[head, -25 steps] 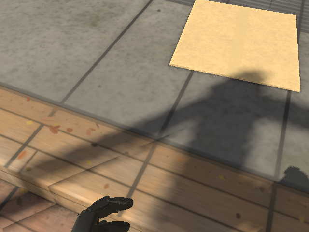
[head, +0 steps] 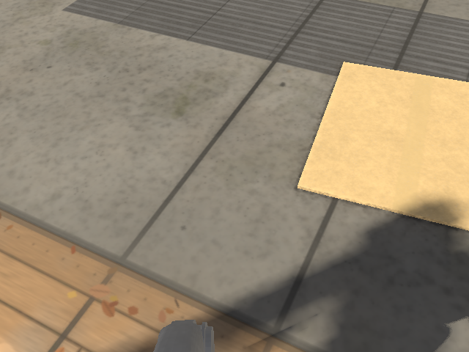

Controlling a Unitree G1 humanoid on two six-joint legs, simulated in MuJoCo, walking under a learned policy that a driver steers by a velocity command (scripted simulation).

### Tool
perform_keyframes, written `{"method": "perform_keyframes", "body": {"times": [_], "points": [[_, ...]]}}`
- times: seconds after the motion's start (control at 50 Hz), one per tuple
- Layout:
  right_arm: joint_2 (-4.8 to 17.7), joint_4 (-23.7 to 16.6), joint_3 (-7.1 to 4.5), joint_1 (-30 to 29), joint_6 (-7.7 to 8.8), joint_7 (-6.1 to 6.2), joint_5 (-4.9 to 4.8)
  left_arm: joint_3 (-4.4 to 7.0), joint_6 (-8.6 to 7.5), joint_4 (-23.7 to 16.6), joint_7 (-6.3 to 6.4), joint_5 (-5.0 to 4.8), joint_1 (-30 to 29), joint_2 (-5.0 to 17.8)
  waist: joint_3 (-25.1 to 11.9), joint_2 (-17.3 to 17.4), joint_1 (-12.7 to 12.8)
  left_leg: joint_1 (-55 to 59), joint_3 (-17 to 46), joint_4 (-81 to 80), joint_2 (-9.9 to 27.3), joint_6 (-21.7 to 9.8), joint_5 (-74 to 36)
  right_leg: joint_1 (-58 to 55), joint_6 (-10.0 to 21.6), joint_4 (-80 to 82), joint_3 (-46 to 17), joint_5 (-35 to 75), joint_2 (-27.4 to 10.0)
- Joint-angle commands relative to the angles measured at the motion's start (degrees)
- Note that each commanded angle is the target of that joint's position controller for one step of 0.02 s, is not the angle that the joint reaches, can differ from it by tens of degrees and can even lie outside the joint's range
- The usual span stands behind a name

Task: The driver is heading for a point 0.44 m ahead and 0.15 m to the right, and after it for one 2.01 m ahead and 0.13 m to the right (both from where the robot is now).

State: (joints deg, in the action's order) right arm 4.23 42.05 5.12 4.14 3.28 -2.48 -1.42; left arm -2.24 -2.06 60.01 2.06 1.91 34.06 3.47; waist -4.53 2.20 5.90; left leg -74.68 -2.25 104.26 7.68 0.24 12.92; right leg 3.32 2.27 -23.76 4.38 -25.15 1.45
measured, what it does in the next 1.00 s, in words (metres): climbs, turning right: left foot 0.15 m higher, then right foot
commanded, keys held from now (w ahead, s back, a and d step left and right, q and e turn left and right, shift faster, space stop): w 0.04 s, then w+e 0.84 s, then w+q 0.12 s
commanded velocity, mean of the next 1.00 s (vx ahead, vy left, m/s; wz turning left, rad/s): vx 0.50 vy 0.00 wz -0.40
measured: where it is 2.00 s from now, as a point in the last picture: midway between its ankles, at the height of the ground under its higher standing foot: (344, 160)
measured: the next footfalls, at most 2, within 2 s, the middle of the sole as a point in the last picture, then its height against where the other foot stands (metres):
left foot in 0.12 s outside the picture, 0.15 m higher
right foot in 0.74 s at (338, 323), level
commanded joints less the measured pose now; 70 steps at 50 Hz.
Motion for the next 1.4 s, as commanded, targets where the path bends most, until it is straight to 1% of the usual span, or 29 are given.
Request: {"method": "perform_keyframes", "body": {"times": [0.02,0.06,0.08,0.12,0.14,0.16,0.18,0.2,0.22,0.28,0.38,0.5,0.62,0.72,0.74,0.76,0.78,0.8,0.82,0.86,0.92,1.16,1.24,1.28,1.3,1.32,1.34,1.36,1.4], "points": [[-1.2,-14.9,2.07,-22.3,2.84,-1.89,0.49,1.31,1.48,-0.5,1.69,-1.76,4.0,6.8,12.4,-4.0,0.1,-3.2,-6.8,-18.8,2.5,-1.0,-0.2,4.0,9.1,20.6,-11.6,24.4,-16.0],[-1.2,-16.0,1.79,-22.0,2.88,-1.89,-0.04,1.49,0.39,-0.2,0.64,-2.95,5.1,9.2,6.8,-7.3,-2.1,34.9,-13.5,-33.7,-4.0,-3.9,0.5,15.7,9.8,23.8,-7.9,58.2,-15.2],[2.6,-13.8,-0.60,-11.7,3.55,-1.47,-0.13,1.72,-1.00,0.7,-0.74,-2.13,4.8,13.1,1.0,-13.5,-8.0,46.4,-14.4,-32.2,-9.2,-5.9,5.2,9.7,9.3,14.2,-5.5,91.7,-15.7],[15.7,-7.3,-6.61,13.1,1.98,0.29,0.10,3.89,-1.84,-1.1,-1.32,-1.40,-2.6,21.0,-11.0,-19.1,-21.7,64.0,1.9,-46.0,-7.1,-10.6,4.0,2.2,4.9,-9.0,-7.1,102.3,-14.4],[21.6,-3.6,-9.11,20.7,1.64,1.24,3.13,2.93,-3.31,-3.0,-1.74,-2.07,0.8,14.0,-21.3,1.9,-19.0,84.2,30.6,-58.9,6.7,-18.1,6.8,20.8,2.4,-30.7,-8.5,78.9,-5.9],[23.0,-2.0,-9.00,24.8,0.50,2.31,5.01,2.30,-5.42,-1.6,-3.02,-1.02,-0.7,10.5,-30.0,16.1,-18.7,87.6,54.6,-81.9,16.2,-21.5,-4.4,23.4,0.3,-58.1,-14.0,18.0,5.0],[18.0,-1.0,-7.71,21.1,0.57,1.99,5.46,3.70,-6.04,-2.1,-4.67,-2.85,-0.3,8.2,-26.4,9.5,-15.0,80.0,55.3,-86.0,18.4,-20.1,0.9,28.5,0.2,-76.2,-22.8,14.5,5.0],[12.6,0.7,-6.55,15.1,0.64,1.10,2.74,3.52,-4.62,-6.8,-4.88,-4.05,-9.2,6.8,-14.7,3.0,-11.8,68.9,43.3,-83.6,16.8,-15.6,8.8,34.0,1.0,-81.2,-16.0,14.9,1.7],[6.3,3.9,-4.97,11.7,1.32,0.38,2.14,2.77,-3.63,-12.0,-4.68,-3.18,-17.1,5.1,-4.5,-1.7,-10.0,58.3,33.2,-81.4,15.1,-12.9,13.5,40.4,3.4,-85.8,-12.5,17.0,-0.9],[0.3,9.0,-3.78,7.7,3.35,-0.49,3.73,2.61,-0.41,-15.5,-4.21,-3.60,-14.8,5.4,3.4,-1.3,-2.0,48.4,9.2,-82.1,9.0,-5.6,3.0,41.1,9.1,-84.2,-14.0,20.2,-4.2],[5.4,10.4,-4.44,6.3,3.29,1.14,4.53,3.33,1.31,-17.0,-2.82,-2.89,-19.2,9.0,5.7,2.0,-0.3,48.2,-10.6,-91.5,2.4,-3.4,-11.9,42.0,5.5,-60.3,-9.3,29.6,-3.8],[15.4,10.8,-7.03,13.8,3.73,4.92,3.51,4.05,1.09,-20.1,-4.78,-2.84,-29.7,10.7,4.9,-0.2,-6.2,67.8,-9.4,-94.9,9.1,-7.5,-11.8,47.6,2.2,-38.9,-5.2,30.8,-8.3],[17.3,9.4,-9.09,15.2,1.17,4.79,2.08,4.39,1.05,-23.4,-6.16,-3.46,-37.9,9.7,10.2,-0.2,-10.5,81.7,-11.8,-93.6,13.1,-8.2,-15.2,48.0,2.6,-22.7,-0.4,19.6,-9.3],[22.7,8.1,-11.31,11.2,-0.58,4.03,-0.33,8.23,1.11,-21.2,-5.63,-3.72,-22.3,15.5,2.7,4.3,-1.3,80.7,-16.2,-69.0,9.5,-5.8,-57.7,20.0,7.6,-10.3,8.0,13.1,1.6],[22.0,7.7,-11.23,11.7,-0.54,3.93,-0.30,10.63,0.99,-18.8,-4.67,-3.48,-13.8,20.1,-2.2,2.5,2.0,73.7,-15.6,-56.5,6.5,-3.7,-48.8,5.0,9.5,-6.1,4.6,16.5,3.3],[15.4,5.6,-9.57,10.8,0.25,3.74,2.16,11.92,1.19,-17.7,-3.61,-2.91,-9.4,25.2,-4.1,-7.7,0.8,55.0,-13.9,-38.4,2.2,-1.1,-9.2,-8.9,12.8,-8.0,-13.3,22.9,-8.5],[10.8,1.4,-8.09,13.6,2.49,3.41,1.65,11.49,0.10,-19.5,-4.05,-2.49,-11.3,26.6,-12.6,-16.8,-4.4,34.8,-2.4,-20.9,-10.3,1.9,19.5,-23.6,24.6,3.2,-46.8,8.1,-19.0],[15.4,0.2,-8.96,6.0,4.64,2.79,-0.51,10.22,-0.58,-19.9,-4.49,-2.61,-10.7,21.7,-12.7,-8.5,-0.4,29.8,6.5,-17.3,-7.5,0.8,16.0,-22.2,21.7,9.6,-47.9,7.4,-19.8],[15.6,-1.4,-8.92,2.8,5.79,2.49,-1.62,9.40,-1.20,-20.0,-4.32,-2.58,-12.4,19.0,-6.8,-7.4,-1.2,27.3,6.5,-19.2,-5.1,-0.7,9.4,-16.4,19.0,8.8,-39.4,12.7,-18.2],[16.3,-1.5,-9.41,3.5,6.00,3.03,0.63,8.20,-1.86,-21.8,-4.02,-2.88,-18.5,15.8,-2.3,-2.1,-5.3,32.0,7.0,-26.4,-1.3,-1.0,3.5,-2.9,15.8,7.8,-27.7,23.3,-13.8],[15.9,-1.5,-10.06,6.7,3.91,2.79,0.87,7.28,-2.80,-22.7,-2.78,-2.25,-19.2,14.6,-1.4,-1.4,-7.8,34.6,6.5,-33.5,0.6,0.2,1.4,2.7,14.8,9.7,-21.3,29.8,-11.9],[12.7,-4.4,-8.29,-9.2,2.58,0.09,-0.24,8.08,-3.16,-17.4,-1.65,-2.03,-13.1,18.2,7.8,-6.3,-0.5,31.0,1.6,-68.8,-2.5,-2.2,-19.3,-4.1,8.5,12.9,-5.9,32.4,-13.3],[14.6,-4.9,-9.44,-4.0,2.18,-0.73,0.69,8.85,-2.26,-17.4,-0.81,-2.23,-16.1,20.1,3.7,-8.8,-4.3,39.3,-2.3,-69.2,-7.7,-6.3,-7.9,-9.1,5.8,3.9,-2.3,59.4,-15.1],[19.0,-1.9,-11.87,10.8,1.53,-0.30,1.12,8.81,-1.56,-18.2,-0.27,-2.33,-18.8,20.7,-4.1,-7.7,-12.3,59.1,-3.1,-72.4,-11.8,-9.3,-9.2,-4.4,2.2,-15.7,1.4,68.4,-11.4],[24.8,-1.3,-13.60,19.1,1.39,0.39,1.59,7.69,-2.12,-19.8,-0.24,-1.02,-14.6,17.7,-12.0,2.9,-13.2,81.8,13.4,-69.8,-0.8,-15.7,-12.9,14.8,-0.9,-36.7,2.1,49.3,-7.2],[25.0,-0.6,-13.30,21.1,1.74,0.26,-0.23,5.26,-3.47,-19.6,-1.57,0.06,-9.5,12.3,-21.1,14.6,-10.2,98.4,42.2,-78.7,10.6,-25.5,-3.3,32.8,-4.4,-56.3,-4.8,-3.8,4.0],[21.5,-0.3,-12.42,23.0,1.49,0.42,0.19,6.09,-5.08,-20.2,-2.72,-2.23,-13.6,16.1,-22.0,9.5,-13.3,98.7,47.4,-85.8,10.0,-23.3,8.0,39.8,-2.8,-61.6,-13.0,-2.9,1.6],[19.4,-1.7,-11.86,18.6,1.35,0.85,0.70,6.13,-5.85,-22.4,-2.82,-3.88,-20.3,17.3,-13.6,4.6,-13.1,91.3,40.3,-85.9,8.0,-19.6,8.9,42.7,-1.6,-60.0,-12.3,1.4,-1.5],[16.6,-3.7,-10.78,10.9,1.56,1.11,1.26,6.37,-6.00,-24.8,-1.87,-1.39,-25.3,17.6,-4.3,-3.7,-8.4,72.1,30.8,-88.0,4.6,-17.5,-1.0,38.4,-1.2,-50.2,-11.1,6.8,-5.8]]}}
Keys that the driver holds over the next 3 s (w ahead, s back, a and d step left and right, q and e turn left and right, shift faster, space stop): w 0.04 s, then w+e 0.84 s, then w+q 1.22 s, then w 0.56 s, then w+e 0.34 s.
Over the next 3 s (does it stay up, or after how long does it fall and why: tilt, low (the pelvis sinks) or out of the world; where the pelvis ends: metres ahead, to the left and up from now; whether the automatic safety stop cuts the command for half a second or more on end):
stays up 1.66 -0.08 0.16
